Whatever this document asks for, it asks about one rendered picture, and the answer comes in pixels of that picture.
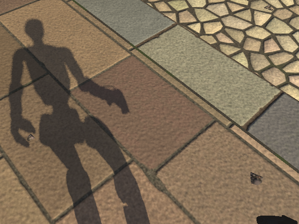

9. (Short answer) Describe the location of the robot right hand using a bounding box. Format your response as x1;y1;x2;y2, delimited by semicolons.
256;215;298;224

